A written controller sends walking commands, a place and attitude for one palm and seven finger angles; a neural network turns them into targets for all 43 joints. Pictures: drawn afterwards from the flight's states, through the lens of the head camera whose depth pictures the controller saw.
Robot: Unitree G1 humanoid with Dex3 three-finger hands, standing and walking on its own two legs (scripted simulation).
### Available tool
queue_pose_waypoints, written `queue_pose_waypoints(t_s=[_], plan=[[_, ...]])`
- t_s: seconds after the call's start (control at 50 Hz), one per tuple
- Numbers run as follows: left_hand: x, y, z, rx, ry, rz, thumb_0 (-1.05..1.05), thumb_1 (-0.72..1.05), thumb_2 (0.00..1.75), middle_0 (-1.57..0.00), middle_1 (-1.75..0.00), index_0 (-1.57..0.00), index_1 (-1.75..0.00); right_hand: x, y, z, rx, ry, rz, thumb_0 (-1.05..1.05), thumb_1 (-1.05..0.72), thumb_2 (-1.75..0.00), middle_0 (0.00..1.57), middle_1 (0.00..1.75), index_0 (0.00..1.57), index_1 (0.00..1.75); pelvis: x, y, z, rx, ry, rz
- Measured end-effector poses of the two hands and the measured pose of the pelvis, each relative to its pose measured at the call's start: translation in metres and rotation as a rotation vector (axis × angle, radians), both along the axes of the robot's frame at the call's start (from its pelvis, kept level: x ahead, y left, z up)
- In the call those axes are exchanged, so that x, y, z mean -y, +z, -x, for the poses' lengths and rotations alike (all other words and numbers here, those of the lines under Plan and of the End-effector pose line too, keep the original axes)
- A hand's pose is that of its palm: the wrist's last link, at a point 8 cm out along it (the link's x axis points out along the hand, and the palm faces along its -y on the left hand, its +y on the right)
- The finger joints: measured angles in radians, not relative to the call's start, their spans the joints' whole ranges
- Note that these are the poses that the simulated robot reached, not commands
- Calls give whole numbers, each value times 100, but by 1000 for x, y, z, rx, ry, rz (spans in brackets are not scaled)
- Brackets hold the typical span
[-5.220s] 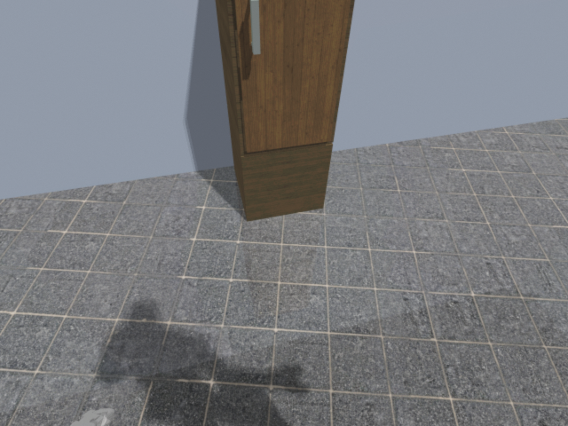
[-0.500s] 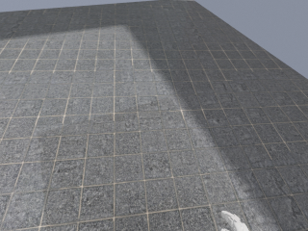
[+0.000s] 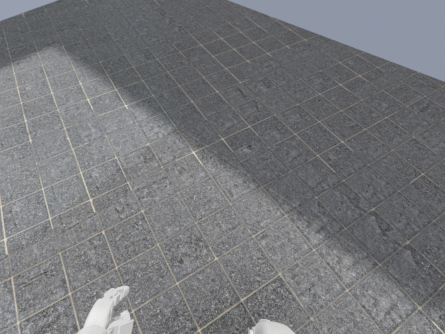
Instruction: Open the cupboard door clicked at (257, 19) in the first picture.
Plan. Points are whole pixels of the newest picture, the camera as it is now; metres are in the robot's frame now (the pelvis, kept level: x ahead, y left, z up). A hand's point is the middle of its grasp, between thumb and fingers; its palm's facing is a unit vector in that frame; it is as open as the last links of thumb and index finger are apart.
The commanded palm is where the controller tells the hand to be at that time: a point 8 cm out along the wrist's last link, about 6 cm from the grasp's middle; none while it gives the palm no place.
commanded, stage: turn to face it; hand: left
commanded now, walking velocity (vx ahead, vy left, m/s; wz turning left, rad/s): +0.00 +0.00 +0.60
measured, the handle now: out of the picture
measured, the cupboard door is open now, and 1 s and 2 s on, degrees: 0 0 0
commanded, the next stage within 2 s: none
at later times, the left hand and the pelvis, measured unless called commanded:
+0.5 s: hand out of the picture +0.04 +0.25 -0.17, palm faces +0.27 -0.94 -0.20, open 7.4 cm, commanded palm none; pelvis +0.03 +0.04 +0.01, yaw +13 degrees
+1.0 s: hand out of the picture +0.03 +0.20 -0.12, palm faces +0.50 -0.81 -0.29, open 7.4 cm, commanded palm none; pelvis +0.03 -0.03 +0.02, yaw +31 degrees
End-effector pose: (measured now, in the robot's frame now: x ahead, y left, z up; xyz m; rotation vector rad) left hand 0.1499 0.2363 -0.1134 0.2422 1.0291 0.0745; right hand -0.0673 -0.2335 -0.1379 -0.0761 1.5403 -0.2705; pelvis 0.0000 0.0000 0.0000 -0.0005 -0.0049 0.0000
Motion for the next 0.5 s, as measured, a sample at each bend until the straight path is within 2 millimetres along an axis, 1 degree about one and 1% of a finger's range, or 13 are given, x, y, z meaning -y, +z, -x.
queue_pose_waypoints(t_s=[0.04, 0.08, 0.16, 0.22, 0.26, 0.32, 0.38, 0.42, 0.46, 0.5], plan=[[9, 4, -5, 4, -3, -1, 0, 91, 90, -20, -30, -19, -30, 0, -2, -14, 15, -6, -8, 1, -91, -89, 20, 30, 20, 30, 2, 3, -6, 12, 1, 4], [15, 8, -5, -7, 2, 3, 0, 91, 90, -20, -30, -20, -30, -2, -1, -33, 50, 2, -18, 1, -91, -89, 20, 30, 19, 30, 4, 8, -12, 15, -1, 5], [25, 10, 4, -42, 23, 27, 0, 91, 90, -20, -30, -20, -30, -10, 4, -73, 136, 31, -40, 1, -91, -89, 20, 30, 19, 30, 3, 16, -22, 11, 29, 8], [25, 7, 15, -51, 74, 59, 0, 91, 90, -20, -30, -20, -30, -19, 7, -98, 164, 79, -54, 1, -91, -89, 20, 30, 19, 30, 0, 18, -27, 13, 66, 11], [19, 5, 22, -39, 133, 77, -1, 91, 90, -21, -30, -20, -30, -21, 9, -111, 160, 127, -44, 1, -92, -89, 20, 30, 20, 30, -4, 18, -29, 15, 97, 14], [2, -4, 40, -46, 208, 88, -1, 91, 90, -21, -30, -20, -30, -23, 14, -132, 162, 197, -21, 2, -93, -89, 20, 30, 20, 30, -13, 15, -30, 14, 143, 22], [-22, -21, 66, -84, 286, 94, -1, 91, 90, -21, -30, -20, -30, -28, 16, -156, 191, 268, 17, 1, -92, -89, 20, 30, 20, 30, -25, 7, -30, 11, 193, 37], [-37, -30, 87, -130, 336, 90, -1, 91, 90, -21, -30, -20, -30, -33, 19, -169, 218, 306, 37, 1, -92, -89, 20, 30, 20, 30, -32, 4, -28, 4, 213, 27], [-50, -30, 108, -188, 363, 73, 0, 91, 90, -21, -30, -20, -30, -37, 26, -179, 244, 332, 51, 1, -92, -89, 20, 30, 20, 30, -37, 7, -26, -1, 217, 31], [-59, -24, 124, -231, 387, 60, 0, 91, 90, -20, -30, -20, -30, -41, 34, -186, 258, 352, 61, 1, -92, -89, 20, 30, 20, 30, -40, 13, -25, -8, 232, 38]])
